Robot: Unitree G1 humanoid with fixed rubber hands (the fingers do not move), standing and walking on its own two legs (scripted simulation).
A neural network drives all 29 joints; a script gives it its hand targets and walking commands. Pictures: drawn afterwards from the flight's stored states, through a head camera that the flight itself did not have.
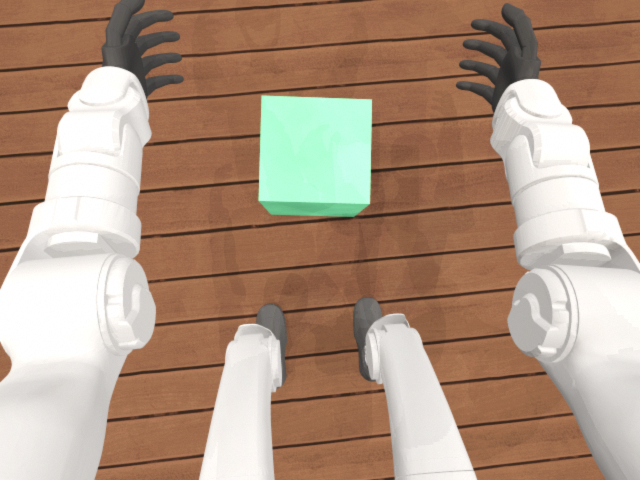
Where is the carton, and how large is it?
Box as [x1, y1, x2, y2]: [259, 96, 371, 216]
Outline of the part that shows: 262,96 259,201 271,214 353,216 369,203 371,99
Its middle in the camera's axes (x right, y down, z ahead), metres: -0.01 -0.17 +0.85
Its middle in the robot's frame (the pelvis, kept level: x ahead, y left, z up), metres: +0.55 -0.01 -0.53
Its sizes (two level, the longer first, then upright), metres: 0.210 0.200 0.250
